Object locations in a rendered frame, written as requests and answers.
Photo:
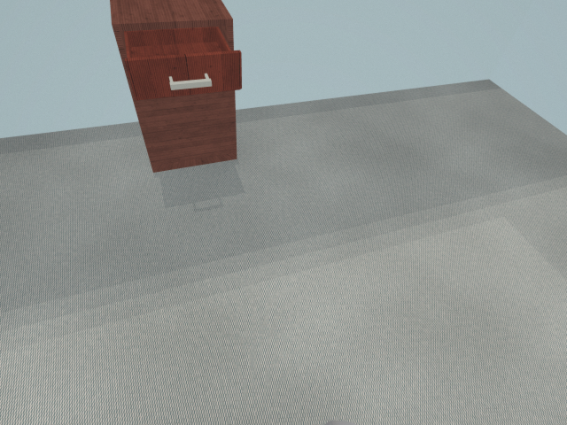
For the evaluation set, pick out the drawer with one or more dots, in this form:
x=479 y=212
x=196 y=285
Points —
x=183 y=53

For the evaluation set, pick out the handle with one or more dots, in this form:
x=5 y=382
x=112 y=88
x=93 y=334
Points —
x=174 y=85

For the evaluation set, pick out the cabinet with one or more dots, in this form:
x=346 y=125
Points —
x=188 y=130

